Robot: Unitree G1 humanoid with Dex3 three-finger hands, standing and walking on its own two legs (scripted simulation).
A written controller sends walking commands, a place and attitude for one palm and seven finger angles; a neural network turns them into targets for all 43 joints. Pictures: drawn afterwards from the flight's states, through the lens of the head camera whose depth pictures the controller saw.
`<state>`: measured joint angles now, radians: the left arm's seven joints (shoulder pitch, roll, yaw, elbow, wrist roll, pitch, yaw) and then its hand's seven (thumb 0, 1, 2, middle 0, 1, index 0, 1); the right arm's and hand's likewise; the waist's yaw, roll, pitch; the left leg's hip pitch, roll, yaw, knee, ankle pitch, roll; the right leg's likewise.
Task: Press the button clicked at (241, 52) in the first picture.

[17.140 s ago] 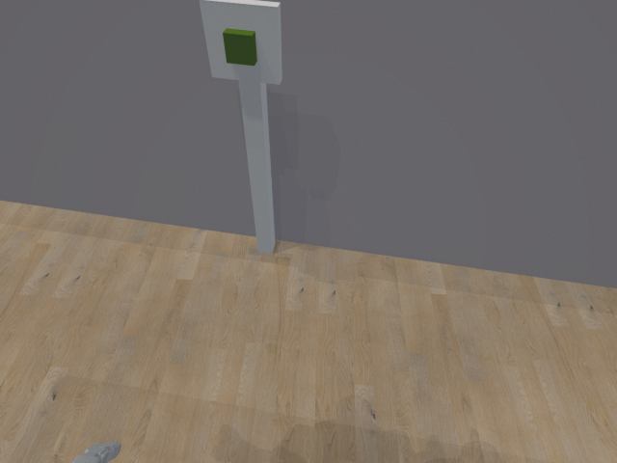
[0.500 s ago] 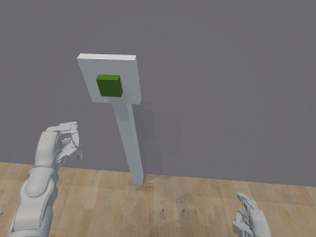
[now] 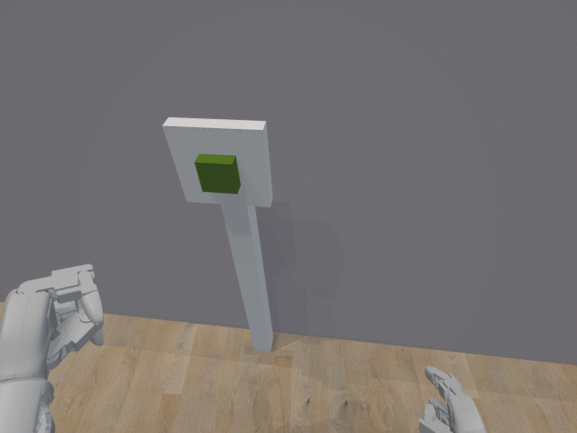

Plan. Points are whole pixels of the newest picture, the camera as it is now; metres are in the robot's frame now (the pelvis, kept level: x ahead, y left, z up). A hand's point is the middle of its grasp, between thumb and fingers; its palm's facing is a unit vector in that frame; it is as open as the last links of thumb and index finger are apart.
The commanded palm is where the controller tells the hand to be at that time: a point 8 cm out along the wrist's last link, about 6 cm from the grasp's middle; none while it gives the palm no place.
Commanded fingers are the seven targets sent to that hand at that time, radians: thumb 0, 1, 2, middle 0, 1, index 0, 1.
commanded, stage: draw the hand back to the body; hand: left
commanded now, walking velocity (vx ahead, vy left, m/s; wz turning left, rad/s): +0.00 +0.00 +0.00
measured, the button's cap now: (219, 173) +0.53 +0.20 +0.08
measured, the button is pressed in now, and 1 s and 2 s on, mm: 0 0 0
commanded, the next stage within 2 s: step back with the hand held close in 0.36 s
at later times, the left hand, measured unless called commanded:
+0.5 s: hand (70, 342) +0.16 +0.24 +0.15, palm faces +0.40 -0.83 -0.39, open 3.1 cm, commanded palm +0.11 +0.28 +0.17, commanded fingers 0.00 0.90 0.90 -1.30 -1.50 -1.30 -1.50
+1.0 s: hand (39, 367) +0.13 +0.26 +0.15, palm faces +0.31 -0.81 -0.50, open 3.1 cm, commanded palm +0.07 +0.30 +0.17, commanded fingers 0.00 0.90 0.90 -1.30 -1.50 -1.30 -1.50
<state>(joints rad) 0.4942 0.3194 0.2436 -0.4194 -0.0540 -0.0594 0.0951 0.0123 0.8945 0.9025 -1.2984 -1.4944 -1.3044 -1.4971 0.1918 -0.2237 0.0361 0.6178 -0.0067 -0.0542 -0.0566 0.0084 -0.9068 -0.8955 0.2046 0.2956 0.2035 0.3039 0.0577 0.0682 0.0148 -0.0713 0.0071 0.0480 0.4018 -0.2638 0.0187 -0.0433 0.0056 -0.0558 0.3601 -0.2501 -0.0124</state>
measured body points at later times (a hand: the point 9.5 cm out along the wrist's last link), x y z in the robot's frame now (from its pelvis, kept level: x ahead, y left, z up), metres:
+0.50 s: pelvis -0.02 +0.00 +0.00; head -0.04 -0.02 +0.45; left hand +0.13 +0.28 +0.18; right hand +0.17 -0.21 -0.08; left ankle -0.02 +0.10 -0.74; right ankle -0.03 -0.11 -0.74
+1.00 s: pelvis -0.06 +0.02 -0.01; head -0.04 +0.03 +0.44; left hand +0.11 +0.30 +0.18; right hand +0.11 -0.22 -0.08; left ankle -0.02 +0.10 -0.74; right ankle -0.03 -0.11 -0.74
